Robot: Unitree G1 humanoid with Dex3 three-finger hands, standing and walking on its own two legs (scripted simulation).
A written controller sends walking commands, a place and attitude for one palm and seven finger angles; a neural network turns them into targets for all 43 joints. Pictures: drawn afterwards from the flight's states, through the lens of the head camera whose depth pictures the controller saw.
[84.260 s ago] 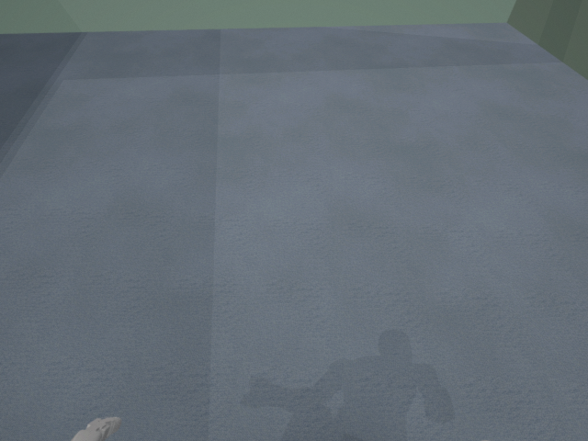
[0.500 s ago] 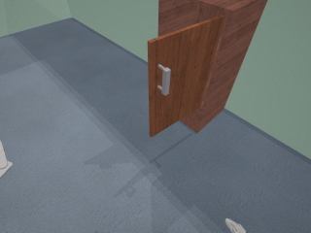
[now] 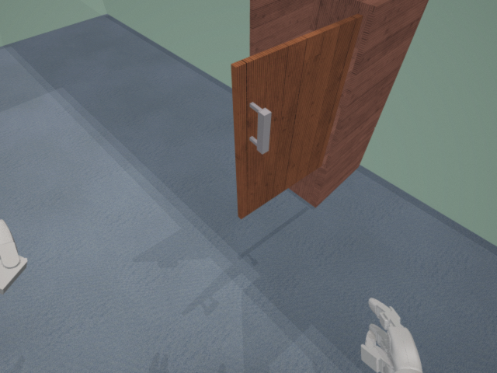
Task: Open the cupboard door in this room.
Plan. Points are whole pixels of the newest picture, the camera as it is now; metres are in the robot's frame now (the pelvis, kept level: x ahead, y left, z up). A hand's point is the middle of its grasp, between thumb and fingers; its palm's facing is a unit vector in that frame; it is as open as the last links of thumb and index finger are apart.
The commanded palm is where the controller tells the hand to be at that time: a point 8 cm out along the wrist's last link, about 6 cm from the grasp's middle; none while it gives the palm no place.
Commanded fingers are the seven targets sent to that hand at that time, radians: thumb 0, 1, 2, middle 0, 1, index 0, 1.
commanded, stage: stop stepping back and stand still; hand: left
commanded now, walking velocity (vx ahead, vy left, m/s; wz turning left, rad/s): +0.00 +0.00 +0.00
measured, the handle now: (258, 128) +0.68 +0.02 -0.03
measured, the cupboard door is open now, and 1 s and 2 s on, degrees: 84 84 84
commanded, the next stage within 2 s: let the arm hang, fingers relaxed in 0.20 s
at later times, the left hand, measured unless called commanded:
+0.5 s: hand (125, 358) +0.16 +0.22 -0.10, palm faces +0.03 -0.93 -0.36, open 7.4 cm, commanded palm none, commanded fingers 0.00 0.90 0.90 -0.20 -0.30 -0.20 -0.30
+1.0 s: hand out of the picture -0.04 +0.18 -0.17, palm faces +0.07 -0.97 -0.24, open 7.3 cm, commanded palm none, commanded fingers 0.00 0.90 0.90 -0.20 -0.30 -0.20 -0.30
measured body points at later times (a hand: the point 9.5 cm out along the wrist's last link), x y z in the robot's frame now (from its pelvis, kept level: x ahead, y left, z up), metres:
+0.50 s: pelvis +0.00 +0.00 -0.01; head +0.01 -0.03 +0.44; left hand +0.15 +0.27 -0.07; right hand +0.14 -0.26 -0.14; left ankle +0.05 +0.12 -0.74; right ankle -0.03 -0.10 -0.74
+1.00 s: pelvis +0.00 +0.00 +0.00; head +0.02 -0.02 +0.45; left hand -0.04 +0.23 -0.15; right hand +0.00 -0.21 -0.17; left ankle +0.05 +0.12 -0.74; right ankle -0.03 -0.10 -0.74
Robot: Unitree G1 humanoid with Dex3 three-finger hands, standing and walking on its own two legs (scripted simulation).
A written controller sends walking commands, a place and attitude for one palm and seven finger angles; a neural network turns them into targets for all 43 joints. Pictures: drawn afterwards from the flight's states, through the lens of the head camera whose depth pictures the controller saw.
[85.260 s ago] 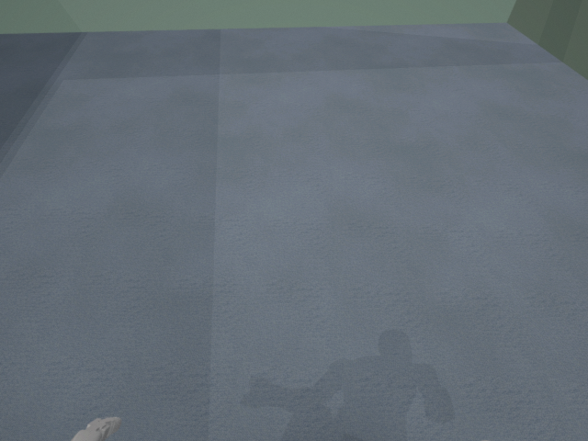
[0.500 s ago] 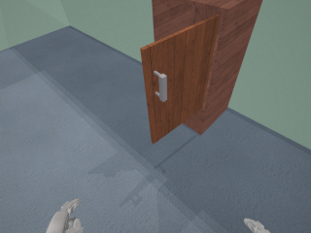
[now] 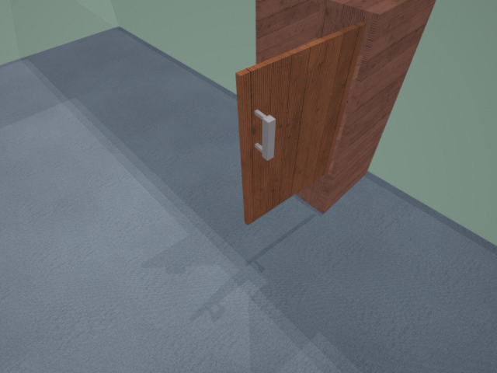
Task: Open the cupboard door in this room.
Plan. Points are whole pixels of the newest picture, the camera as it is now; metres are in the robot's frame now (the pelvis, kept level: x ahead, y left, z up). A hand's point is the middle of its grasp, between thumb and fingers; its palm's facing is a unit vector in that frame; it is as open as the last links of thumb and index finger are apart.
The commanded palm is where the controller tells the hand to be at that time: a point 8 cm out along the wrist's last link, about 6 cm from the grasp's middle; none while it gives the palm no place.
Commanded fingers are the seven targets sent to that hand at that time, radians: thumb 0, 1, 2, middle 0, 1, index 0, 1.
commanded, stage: let the arm hang, fingers relaxed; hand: left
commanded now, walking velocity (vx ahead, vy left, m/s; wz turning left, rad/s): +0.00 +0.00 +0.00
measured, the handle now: (263, 134) +0.67 +0.00 -0.03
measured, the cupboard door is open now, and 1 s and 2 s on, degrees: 84 84 84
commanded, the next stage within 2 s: look to check the result in 0.40 s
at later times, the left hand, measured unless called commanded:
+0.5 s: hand out of the picture +0.00 +0.16 -0.17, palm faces +0.05 -0.98 -0.17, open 7.3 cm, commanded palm none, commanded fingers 0.00 0.90 0.90 -0.20 -0.30 -0.20 -0.30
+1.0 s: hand out of the picture +0.01 +0.14 -0.17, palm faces +0.06 -0.98 -0.17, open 7.3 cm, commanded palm none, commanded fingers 0.00 0.90 0.90 -0.20 -0.30 -0.20 -0.30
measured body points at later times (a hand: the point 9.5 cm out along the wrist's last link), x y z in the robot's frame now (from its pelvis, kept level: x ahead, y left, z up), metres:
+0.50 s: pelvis +0.02 +0.00 +0.00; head +0.03 -0.01 +0.45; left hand -0.01 +0.21 -0.16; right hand +0.00 -0.21 -0.16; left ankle +0.05 +0.11 -0.74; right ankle -0.03 -0.10 -0.74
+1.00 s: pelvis +0.03 -0.01 +0.00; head +0.05 -0.02 +0.45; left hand +0.01 +0.20 -0.16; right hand +0.03 -0.23 -0.16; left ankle +0.05 +0.11 -0.74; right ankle -0.03 -0.10 -0.74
